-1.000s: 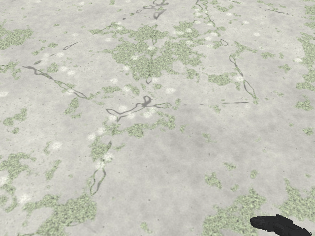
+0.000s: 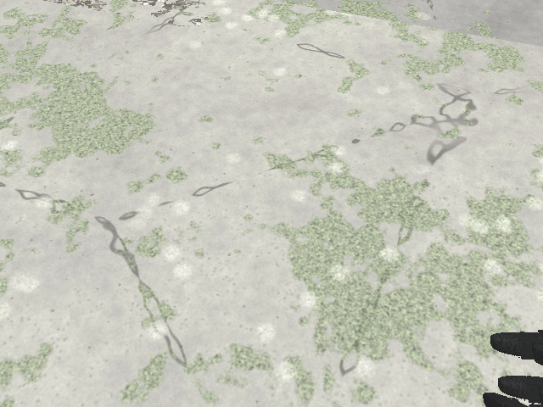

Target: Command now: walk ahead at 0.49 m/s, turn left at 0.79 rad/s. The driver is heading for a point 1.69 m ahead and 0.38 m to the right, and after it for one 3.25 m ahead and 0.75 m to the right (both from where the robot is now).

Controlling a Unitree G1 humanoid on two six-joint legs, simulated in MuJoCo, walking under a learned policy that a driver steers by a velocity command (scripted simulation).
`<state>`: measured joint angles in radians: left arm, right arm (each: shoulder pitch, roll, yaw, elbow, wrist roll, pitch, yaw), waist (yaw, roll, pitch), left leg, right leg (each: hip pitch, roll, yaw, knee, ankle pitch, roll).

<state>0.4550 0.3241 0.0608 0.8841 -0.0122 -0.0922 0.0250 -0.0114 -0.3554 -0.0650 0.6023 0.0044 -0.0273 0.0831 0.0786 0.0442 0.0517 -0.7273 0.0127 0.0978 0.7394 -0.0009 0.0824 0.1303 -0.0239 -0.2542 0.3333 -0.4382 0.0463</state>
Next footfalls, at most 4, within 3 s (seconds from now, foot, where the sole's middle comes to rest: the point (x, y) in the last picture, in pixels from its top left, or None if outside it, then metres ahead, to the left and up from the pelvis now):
0.06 left None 0.26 0.05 -0.76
0.58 right None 0.30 -0.19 -0.76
1.04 left None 0.37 0.03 -0.76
1.36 right None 0.36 -0.22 -0.76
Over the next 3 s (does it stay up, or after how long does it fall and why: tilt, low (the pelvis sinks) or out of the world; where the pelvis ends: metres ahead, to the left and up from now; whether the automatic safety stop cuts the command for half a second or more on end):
stays up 1.62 -0.40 0.01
